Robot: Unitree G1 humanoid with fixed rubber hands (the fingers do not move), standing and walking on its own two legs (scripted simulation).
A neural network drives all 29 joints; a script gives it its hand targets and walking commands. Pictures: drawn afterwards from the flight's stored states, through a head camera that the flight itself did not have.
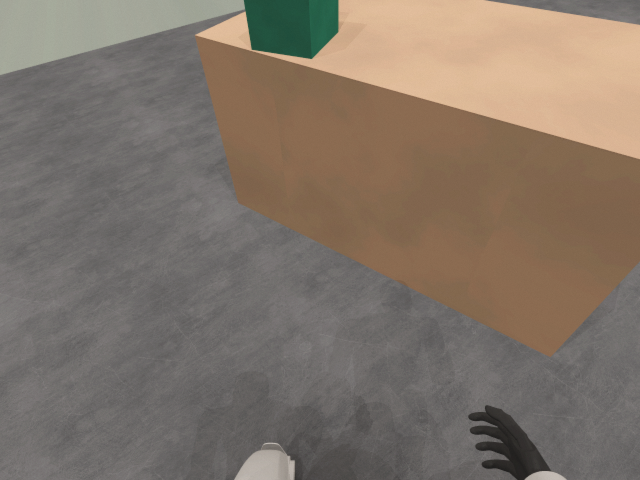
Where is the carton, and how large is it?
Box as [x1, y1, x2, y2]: [244, 0, 337, 58]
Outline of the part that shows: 244,0 252,49 311,58 337,32 337,0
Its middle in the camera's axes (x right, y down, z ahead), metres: -0.08 -0.70 +1.12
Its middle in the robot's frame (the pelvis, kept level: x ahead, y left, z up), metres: +1.32 +0.16 +0.11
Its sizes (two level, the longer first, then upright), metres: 0.210 0.200 0.250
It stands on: a pedestal, 0.75 m high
